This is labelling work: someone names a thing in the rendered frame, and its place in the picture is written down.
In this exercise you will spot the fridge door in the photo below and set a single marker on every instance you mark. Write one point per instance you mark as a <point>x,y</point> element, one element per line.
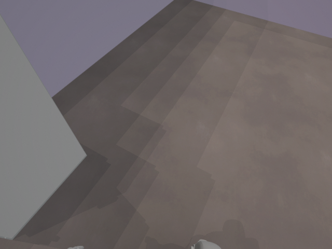
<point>37,148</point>

